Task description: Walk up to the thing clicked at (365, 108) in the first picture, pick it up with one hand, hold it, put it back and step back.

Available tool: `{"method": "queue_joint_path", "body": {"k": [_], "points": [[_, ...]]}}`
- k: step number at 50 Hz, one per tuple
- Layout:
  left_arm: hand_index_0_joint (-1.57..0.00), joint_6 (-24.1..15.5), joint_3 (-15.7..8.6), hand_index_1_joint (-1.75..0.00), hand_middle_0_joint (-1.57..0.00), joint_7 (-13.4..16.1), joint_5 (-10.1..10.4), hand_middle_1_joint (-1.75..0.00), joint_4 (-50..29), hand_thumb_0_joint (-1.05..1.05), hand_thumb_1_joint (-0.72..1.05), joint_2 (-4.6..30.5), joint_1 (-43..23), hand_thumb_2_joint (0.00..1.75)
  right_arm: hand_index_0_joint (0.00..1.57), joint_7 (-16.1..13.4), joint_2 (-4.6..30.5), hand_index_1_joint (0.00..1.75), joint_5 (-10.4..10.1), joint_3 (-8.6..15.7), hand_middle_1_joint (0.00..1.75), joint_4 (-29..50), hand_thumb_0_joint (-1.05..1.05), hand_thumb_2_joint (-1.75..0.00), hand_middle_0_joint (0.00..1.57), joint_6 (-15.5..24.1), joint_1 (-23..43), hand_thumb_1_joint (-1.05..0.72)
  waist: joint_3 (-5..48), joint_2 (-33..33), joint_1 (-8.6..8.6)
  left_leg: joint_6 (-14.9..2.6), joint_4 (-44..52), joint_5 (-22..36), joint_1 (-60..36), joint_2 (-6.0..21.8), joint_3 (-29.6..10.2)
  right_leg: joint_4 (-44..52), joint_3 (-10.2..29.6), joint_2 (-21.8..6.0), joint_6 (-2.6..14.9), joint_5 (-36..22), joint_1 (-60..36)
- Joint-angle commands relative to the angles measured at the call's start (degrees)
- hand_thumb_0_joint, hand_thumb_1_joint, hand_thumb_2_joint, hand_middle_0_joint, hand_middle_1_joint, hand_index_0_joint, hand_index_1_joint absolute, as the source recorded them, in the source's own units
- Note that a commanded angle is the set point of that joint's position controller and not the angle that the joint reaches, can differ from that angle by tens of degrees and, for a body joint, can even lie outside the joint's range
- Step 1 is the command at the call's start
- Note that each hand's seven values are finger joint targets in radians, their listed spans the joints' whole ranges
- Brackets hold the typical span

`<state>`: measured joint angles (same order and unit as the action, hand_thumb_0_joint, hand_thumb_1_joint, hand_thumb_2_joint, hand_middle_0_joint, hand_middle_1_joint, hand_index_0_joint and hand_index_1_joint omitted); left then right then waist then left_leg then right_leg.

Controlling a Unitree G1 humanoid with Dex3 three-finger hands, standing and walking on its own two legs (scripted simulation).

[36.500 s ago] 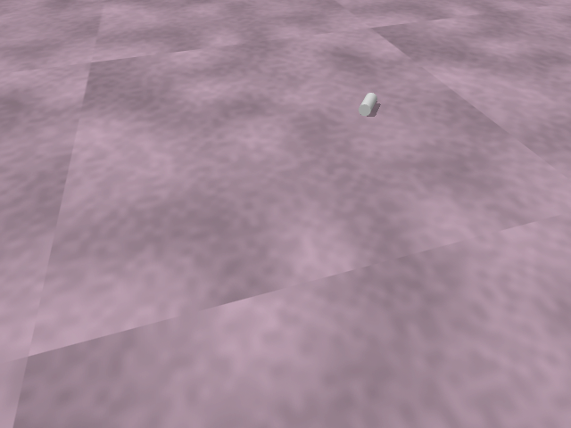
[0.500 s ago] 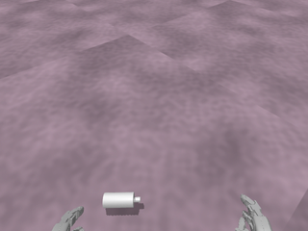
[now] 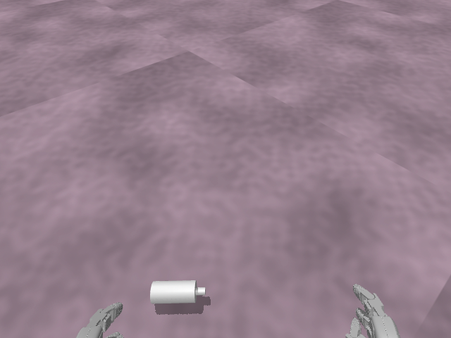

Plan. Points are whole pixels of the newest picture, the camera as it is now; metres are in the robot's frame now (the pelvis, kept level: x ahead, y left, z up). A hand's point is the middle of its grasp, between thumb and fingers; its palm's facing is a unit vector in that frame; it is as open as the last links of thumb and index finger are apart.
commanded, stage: home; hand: left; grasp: from above
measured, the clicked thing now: (179, 291) +0.49 +0.20 -0.67
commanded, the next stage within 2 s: stand in 0.04 s
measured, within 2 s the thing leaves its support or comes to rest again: neither
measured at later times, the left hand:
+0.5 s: hand out of the picture +0.09 +0.24 -0.11, palm faces +0.01 -0.94 -0.34, open 7.4 cm
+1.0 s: hand out of the picture +0.03 +0.24 -0.10, palm faces +0.00 -0.94 -0.33, open 7.4 cm
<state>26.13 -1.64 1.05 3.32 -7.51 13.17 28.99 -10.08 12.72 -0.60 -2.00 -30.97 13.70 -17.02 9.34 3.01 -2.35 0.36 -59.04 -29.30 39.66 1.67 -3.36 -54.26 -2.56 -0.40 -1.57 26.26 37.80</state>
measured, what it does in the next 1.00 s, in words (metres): rises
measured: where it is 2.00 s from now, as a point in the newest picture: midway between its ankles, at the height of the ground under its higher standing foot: outside the picture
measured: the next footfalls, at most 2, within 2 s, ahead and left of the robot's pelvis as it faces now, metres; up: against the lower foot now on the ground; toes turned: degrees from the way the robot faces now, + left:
none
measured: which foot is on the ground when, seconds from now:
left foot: down 0.00-1.00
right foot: down 0.00-1.00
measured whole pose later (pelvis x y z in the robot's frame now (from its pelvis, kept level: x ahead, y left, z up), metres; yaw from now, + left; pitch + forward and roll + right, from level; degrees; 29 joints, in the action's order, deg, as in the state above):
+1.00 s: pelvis -0.02 +0.01 +0.06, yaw -2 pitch -5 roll +0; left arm 0.6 -2.0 1.6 -1.8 63.6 16.3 10.3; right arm -0.7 16.6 1.6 2.3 -62.9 -0.3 -10.1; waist -3.5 0.8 0.5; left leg -0.5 -23.9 -11.8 7.1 -0.4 0.9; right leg -23.5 1.0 -2.5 -2.3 10.3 8.2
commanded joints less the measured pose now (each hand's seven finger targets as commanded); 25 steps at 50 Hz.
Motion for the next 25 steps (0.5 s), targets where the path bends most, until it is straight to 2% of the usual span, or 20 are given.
{"method": "queue_joint_path", "body": {"k": [1,3,6,7,8,9,10,11,12,13,17,18,20,23,24,25], "points": [[-0.2,-3.2,-3.9,-0.3,-0.2,0.3,-0.6,-0.3,-12.1,0.0,0.9,6.2,-2.0,0.9,0.2,-1.0,7.1,0.3,0.2,3.3,0.3,9.6,0.0,-0.9,0.2,3.6,4.0,-0.9,3.7,-0.6,-0.01,-0.95,10.8,10.4,-3.7,-1.5,0.4,8.8,-1.2,1.5,1.3,-8.1,-3.5],[-0.2,-2.8,-3.5,-0.3,-0.2,0.4,-0.5,-0.3,-10.2,0.0,0.9,5.6,-0.6,0.9,0.2,-1.0,7.0,0.3,0.2,3.3,0.3,9.6,0.0,-0.9,0.2,3.5,4.1,-0.9,3.3,-1.3,-0.08,-1.01,10.6,10.5,-3.4,-1.6,0.4,9.0,-1.3,1.5,1.22,-8.2,-3.4],[-0.2,-3.1,-3.9,-0.3,-0.2,0.3,-0.5,-0.3,-11.6,0.0,0.9,6.2,-1.2,0.9,0.2,-1.0,6.8,0.3,0.2,3.3,0.3,9.3,0.0,-0.9,0.2,3.5,3.6,-0.9,5.8,0.2,-0.09,-0.88,9.8,14.6,-5.1,-1.7,0.8,8.2,-1.1,1.5,1.37,-11.8,-4.5],[-0.2,-15.1,-3.5,-0.3,-0.2,2.6,-6.6,-0.3,8.5,0.0,0.9,11.3,-18.6,0.9,0.2,2.4,13.3,0.3,7.8,5.5,0.3,-5.3,0.0,-0.9,0.2,-3.1,7.7,-0.9,-9.8,-2.3,4.17,-3.42,15.6,22.9,-6.8,1.7,-1.6,9.8,4.2,-2.4,4.67,-11.2,-10.9],[-0.2,-19.0,-4.5,-0.3,-0.2,2.4,-7.1,-0.3,18.6,0.0,0.9,11.3,-12.3,0.9,0.2,4.3,13.3,0.3,7.3,6.3,0.3,-5.0,0.0,-0.9,0.2,-5.7,7.9,-0.9,-4.4,-5.0,4.17,-3.62,15.5,24.8,-11.4,1.0,-0.2,11.2,6.5,-2.9,6.24,-12.0,-13.3],[-0.2,-20.8,-4.3,-0.3,-0.2,2.0,-7.1,-0.3,21.4,0.0,0.9,11.8,-11.9,0.9,0.2,5.3,14.5,0.3,7.5,6.8,0.3,-3.6,0.0,-0.9,0.2,-7.0,6.8,-0.9,-3.2,-5.0,2.94,-3.77,14.5,24.2,-12.8,0.9,-1.5,11.9,7.6,-2.8,6.82,-15.3,-12.6],[-0.2,-22.0,-3.6,-0.3,-0.2,1.9,-7.3,-0.3,24.2,0.0,0.9,12.9,-11.9,0.9,0.2,6.1,14.5,0.3,7.0,6.9,0.3,-4.5,0.0,-0.9,0.2,-7.7,7.0,-0.9,-2.1,-4.3,3.36,-3.71,15.2,20.7,-13.5,0.5,-1.7,12.9,8.4,-3.8,6.63,-15.0,-15.9],[-0.2,-23.0,-3.5,-0.3,-0.2,1.6,-7.3,-0.3,26.3,0.0,0.9,12.8,-14.1,0.9,0.2,7.1,12.8,0.3,5.3,6.7,0.3,-6.5,0.0,-0.9,0.2,-7.9,6.6,-0.9,-1.3,-4.8,3.21,-3.35,16.2,19.9,-14.5,-0.2,-0.5,13.0,9.4,-5.0,6.28,-16.9,-17.7],[-0.2,-23.1,-3.5,-0.3,-0.2,1.3,-6.8,-0.3,28.7,0.0,0.9,12.0,-15.4,0.9,0.2,7.8,12.0,0.3,4.4,6.4,0.3,-7.3,0.0,-0.9,0.2,-8.2,7.1,-0.9,-2.1,-5.7,3.58,-3.5,18.0,16.3,-16.5,-0.5,-0.2,14.3,8.8,-5.0,5.63,-12.9,-15.8],[-0.2,-23.3,-3.6,-0.3,-0.2,1.2,-6.6,-0.3,31.4,0.0,0.9,12.5,-15.9,0.9,0.2,8.4,11.9,0.3,3.8,6.7,0.3,-8.0,0.0,-0.9,0.2,-8.5,8.0,-0.9,-3.0,-6.2,3.84,-3.1,18.1,15.6,-16.7,-1.0,-0.1,16.5,9.0,-5.1,5.43,-11.6,-16.1],[-0.2,-25.2,-3.5,-0.3,-0.2,1.5,-6.1,-0.3,40.9,0.0,0.9,11.9,-18.8,0.9,0.2,9.1,11.6,0.3,3.8,7.1,0.3,-12.6,0.0,-0.9,0.2,-9.5,8.4,-0.9,-3.0,-3.4,3.33,-3.33,22.5,18.3,-21.5,0.8,-1.7,18.0,7.1,-4.9,3.76,-16.1,-18.3],[-0.2,-25.4,-3.5,-0.3,-0.2,1.5,-6.0,-0.3,43.0,0.0,0.9,11.6,-18.7,0.9,0.2,9.0,11.9,0.3,3.9,7.1,0.3,-13.5,0.0,-0.9,0.2,-9.8,8.2,-0.9,-4.3,-1.3,3.48,-3.46,25.1,17.0,-21.8,1.5,-2.6,18.2,6.4,-4.3,3.22,-15.2,-18.2],[-0.2,-25.9,-3.3,-0.3,-0.2,1.5,-5.8,-0.3,46.7,0.0,0.9,10.8,-18.8,0.9,0.2,8.7,12.6,0.3,3.9,7.2,0.3,-15.1,0.0,-0.9,0.2,-10.2,8.6,-0.9,-5.3,1.2,3.76,-3.73,28.7,18.1,-22.9,3.3,-4.8,18.6,5.0,-3.6,2.55,-15.6,-19.8],[-0.2,-26.4,-3.3,-0.3,-0.2,1.3,-5.7,-0.3,51.7,0.0,0.9,11.4,-19.3,0.9,0.2,8.4,12.8,0.3,3.6,7.1,0.3,-17.1,0.0,-0.9,0.2,-11.0,9.1,-0.9,-7.3,-1.4,3.45,-2.9,31.4,17.7,-23.2,2.7,-3.6,23.0,5.8,-4.0,2.78,-17.1,-23.2],[-0.2,-26.7,-3.4,-0.3,-0.2,1.3,-5.8,-0.3,53.4,0.0,0.9,11.7,-18.7,0.9,0.2,8.3,12.8,0.3,3.4,7.1,0.3,-18.2,0.0,-0.9,0.2,-11.2,8.9,-0.9,-7.8,-1.9,3.7,-2.68,31.1,18.6,-23.5,2.3,-3.0,24.7,6.4,-4.6,3.01,-18.7,-24.6],[-0.2,-26.8,-3.4,-0.3,-0.2,1.3,-5.7,-0.3,54.7,0.0,0.9,12.0,-18.7,0.9,0.2,8.2,12.9,0.3,3.3,7.2,0.3,-19.1,0.0,-0.9,0.2,-11.2,8.2,-0.9,-6.7,-2.2,3.25,-2.45,31.5,21.4,-26.7,2.3,-2.4,24.9,6.6,-4.8,3.07,-21.4,-24.7]]}}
